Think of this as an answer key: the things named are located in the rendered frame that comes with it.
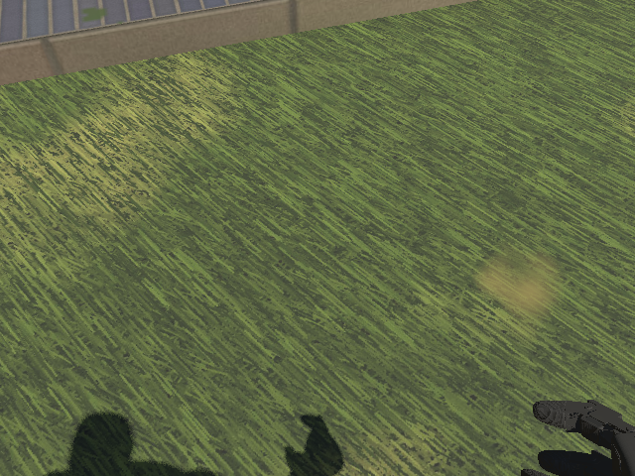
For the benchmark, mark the right robot hand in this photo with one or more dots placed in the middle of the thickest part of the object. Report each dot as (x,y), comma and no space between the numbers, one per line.
(597,423)

